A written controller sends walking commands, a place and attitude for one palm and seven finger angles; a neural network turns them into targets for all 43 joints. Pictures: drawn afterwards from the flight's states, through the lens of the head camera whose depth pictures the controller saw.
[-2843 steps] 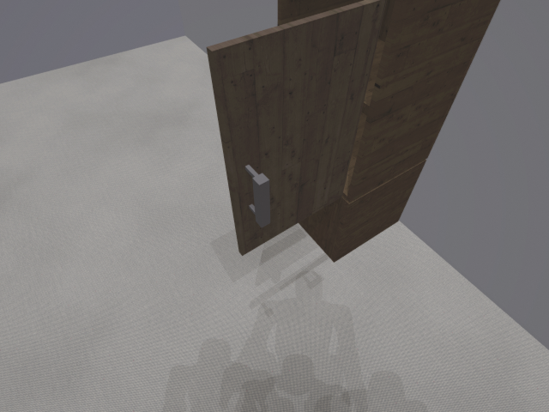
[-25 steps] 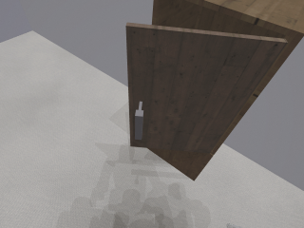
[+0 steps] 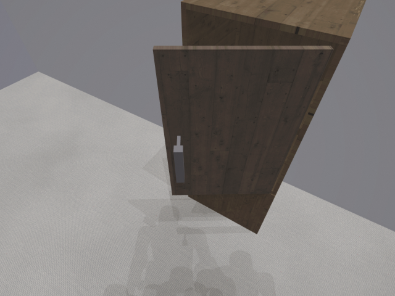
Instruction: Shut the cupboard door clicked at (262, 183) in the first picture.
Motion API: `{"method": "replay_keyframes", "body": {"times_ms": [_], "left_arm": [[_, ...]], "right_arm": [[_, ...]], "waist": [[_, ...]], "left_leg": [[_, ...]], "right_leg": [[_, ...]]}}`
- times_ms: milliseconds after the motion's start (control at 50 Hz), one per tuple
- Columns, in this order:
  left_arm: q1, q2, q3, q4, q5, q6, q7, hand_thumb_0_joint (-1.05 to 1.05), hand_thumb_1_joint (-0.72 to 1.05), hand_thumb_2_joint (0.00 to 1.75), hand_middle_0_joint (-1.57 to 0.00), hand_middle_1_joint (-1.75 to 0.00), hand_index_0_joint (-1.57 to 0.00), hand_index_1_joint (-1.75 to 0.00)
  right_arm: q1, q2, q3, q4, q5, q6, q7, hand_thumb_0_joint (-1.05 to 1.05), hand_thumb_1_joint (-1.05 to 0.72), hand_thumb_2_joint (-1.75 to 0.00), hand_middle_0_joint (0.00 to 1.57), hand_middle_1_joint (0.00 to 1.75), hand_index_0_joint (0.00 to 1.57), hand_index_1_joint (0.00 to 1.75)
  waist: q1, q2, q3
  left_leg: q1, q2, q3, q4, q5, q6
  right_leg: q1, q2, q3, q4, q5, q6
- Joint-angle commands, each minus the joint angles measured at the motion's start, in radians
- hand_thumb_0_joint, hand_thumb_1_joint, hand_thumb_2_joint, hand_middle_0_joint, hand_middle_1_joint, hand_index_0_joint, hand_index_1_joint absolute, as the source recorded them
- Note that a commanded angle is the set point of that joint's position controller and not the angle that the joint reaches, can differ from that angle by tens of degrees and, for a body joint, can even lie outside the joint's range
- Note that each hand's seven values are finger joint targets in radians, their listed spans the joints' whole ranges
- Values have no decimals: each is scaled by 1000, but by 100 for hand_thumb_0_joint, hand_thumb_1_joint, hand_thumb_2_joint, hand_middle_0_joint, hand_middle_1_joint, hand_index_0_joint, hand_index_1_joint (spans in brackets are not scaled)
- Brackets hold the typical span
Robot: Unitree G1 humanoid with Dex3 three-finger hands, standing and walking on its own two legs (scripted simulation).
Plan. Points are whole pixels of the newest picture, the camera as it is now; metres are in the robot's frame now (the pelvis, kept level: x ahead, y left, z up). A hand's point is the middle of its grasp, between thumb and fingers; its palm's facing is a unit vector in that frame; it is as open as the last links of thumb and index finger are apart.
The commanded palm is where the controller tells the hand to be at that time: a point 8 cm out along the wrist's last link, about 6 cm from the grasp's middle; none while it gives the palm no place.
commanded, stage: come to a stop and stand still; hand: left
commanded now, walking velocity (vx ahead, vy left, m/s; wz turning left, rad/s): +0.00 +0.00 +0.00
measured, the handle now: (179, 159) +0.52 +0.08 -0.09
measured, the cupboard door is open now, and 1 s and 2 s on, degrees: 33 33 33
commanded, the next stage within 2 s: look again from close up in 1.16 s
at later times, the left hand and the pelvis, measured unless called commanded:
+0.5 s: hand out of the picture -0.04 +0.13 -0.18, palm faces +0.06 -0.99 -0.13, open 7.3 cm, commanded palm none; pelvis +0.00 -0.02 +0.00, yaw +1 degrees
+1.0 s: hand out of the picture +0.00 +0.13 -0.18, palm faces +0.05 -0.99 -0.15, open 7.3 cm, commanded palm none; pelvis +0.02 -0.02 +0.00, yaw +1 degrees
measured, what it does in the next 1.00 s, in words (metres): stands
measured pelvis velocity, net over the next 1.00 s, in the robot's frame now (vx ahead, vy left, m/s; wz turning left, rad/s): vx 0.02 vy -0.02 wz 0.02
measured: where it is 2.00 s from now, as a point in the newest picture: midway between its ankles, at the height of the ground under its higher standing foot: outside the picture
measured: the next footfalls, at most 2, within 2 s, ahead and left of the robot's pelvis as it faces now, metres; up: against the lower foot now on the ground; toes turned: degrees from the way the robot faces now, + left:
none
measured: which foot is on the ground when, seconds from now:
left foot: down 0.00-1.00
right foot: down 0.00-1.00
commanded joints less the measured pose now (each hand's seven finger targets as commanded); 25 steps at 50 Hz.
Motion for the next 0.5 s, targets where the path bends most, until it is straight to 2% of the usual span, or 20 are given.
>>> {"method": "replay_keyframes", "body": {"times_ms": [0, 20, 80, 120, 200, 220, 280, 400, 420, 480], "left_arm": [[55, 91, 12, -13, 6, -2, 10, 0, 90, 90, -20, -30, -20, -30], [68, 90, 14, -11, 8, -3, 10, 0, 90, 90, -20, -30, -20, -30], [85, 85, 15, -6, 6, -2, 9, 0, 90, 90, -20, -30, -20, -30], [96, 76, 14, -3, 6, -6, 9, 0, 90, 90, -20, -30, -20, -30], [103, 66, 13, 0, 2, -11, 9, 0, 90, 90, -20, -30, -20, -30], [107, 62, 13, 2, 4, -12, 10, 0, 90, 90, -20, -30, -20, -30], [113, 53, 11, 9, 0, -16, 11, 0, 90, 90, -20, -30, -20, -30], [133, 37, 8, 22, -1, -20, 15, 0, 90, 90, -20, -30, -20, -30], [138, 36, 6, 23, 1, -21, 17, 0, 90, 90, -20, -30, -20, -30], [137, 29, 5, 25, 1, -22, 18, 0, 90, 90, -20, -30, -20, -30]], "right_arm": [[55, -101, -18, -13, -7, -3, -4, 0, -90, -90, 20, 30, 20, 30], [60, -95, -18, -8, -7, 0, -3, 0, -90, -90, 20, 30, 20, 30], [76, -83, -18, -4, -10, 3, -5, 0, -90, -90, 20, 30, 20, 30], [88, -72, -18, -1, -9, 1, -6, 0, -90, -90, 20, 30, 20, 30], [106, -65, -16, 6, -10, -3, -10, 0, -90, -90, 20, 30, 20, 30], [110, -58, -17, 5, -9, -3, -10, 0, -90, -90, 20, 30, 20, 30], [121, -53, -15, 9, -9, -9, -13, 0, -90, -90, 20, 30, 20, 30], [116, -48, -12, 13, -5, -17, -18, 0, -90, -90, 20, 30, 20, 30], [110, -47, -13, 13, -4, -15, -18, 0, -90, -90, 20, 30, 20, 30], [110, -46, -13, 13, -6, -16, -19, 0, -90, -90, 20, 30, 20, 30]], "waist": [[5, -39, 134], [10, -42, 136], [10, -1, 130], [12, -23, 118], [7, 2, 94], [9, -20, 95], [5, -10, 71], [7, -9, 64], [11, -33, 82], [6, -24, 78]], "left_leg": [[10, 123, -166, -124, -157, -32], [2, 122, -161, -121, -173, -30], [-12, 113, -162, -122, -200, -32], [-3, 114, -151, -104, -167, -31], [12, 114, -150, -92, -136, -33], [11, 115, -148, -84, -122, -31], [27, 117, -145, -71, -64, -32], [41, 127, -148, -54, 20, -26], [39, 128, -144, -47, 21, -26], [44, 130, -149, -47, 40, -25]], "right_leg": [[-184, -78, 77, -117, -58, -42], [-183, -76, 72, -124, -73, -41], [-186, -74, 80, -125, -102, -44], [-180, -77, 80, -132, -86, -46], [-180, -76, 85, -125, -65, -50], [-175, -76, 83, -130, -58, -51], [-161, -81, 85, -121, -11, -53], [-137, -80, 76, -112, 69, -52], [-149, -80, 72, -119, 62, -51], [-141, -80, 73, -113, 82, -50]]}}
